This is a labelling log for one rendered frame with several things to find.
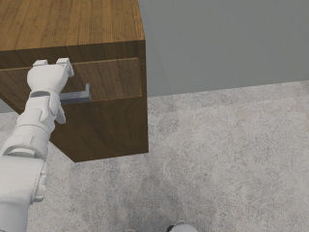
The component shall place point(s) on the left robot forearm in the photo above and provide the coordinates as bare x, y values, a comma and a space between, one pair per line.
34, 126

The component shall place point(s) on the drawer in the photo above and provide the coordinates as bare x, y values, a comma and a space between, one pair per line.
108, 79

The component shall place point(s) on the robot left hand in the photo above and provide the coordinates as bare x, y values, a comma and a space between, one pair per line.
53, 77

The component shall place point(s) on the handle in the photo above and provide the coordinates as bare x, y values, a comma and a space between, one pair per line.
76, 97

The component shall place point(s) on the cabinet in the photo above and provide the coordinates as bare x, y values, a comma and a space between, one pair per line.
83, 31

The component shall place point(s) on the right robot shin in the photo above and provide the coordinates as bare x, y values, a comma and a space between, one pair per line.
179, 223

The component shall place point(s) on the robot left upper arm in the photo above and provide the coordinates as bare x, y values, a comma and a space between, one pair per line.
23, 182

